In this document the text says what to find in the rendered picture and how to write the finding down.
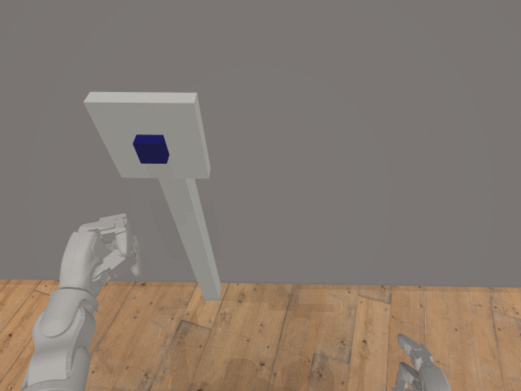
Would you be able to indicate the right robot hand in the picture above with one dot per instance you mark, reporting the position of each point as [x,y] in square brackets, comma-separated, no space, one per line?
[429,378]

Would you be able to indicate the robot left forearm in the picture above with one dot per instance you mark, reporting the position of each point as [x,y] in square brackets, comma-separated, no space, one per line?
[62,334]

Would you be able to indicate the left robot hand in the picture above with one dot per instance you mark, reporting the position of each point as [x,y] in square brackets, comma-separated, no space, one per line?
[85,251]

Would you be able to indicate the panel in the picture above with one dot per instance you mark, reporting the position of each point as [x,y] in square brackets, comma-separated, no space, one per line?
[119,117]

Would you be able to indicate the button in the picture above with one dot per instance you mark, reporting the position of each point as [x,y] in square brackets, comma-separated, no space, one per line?
[151,149]

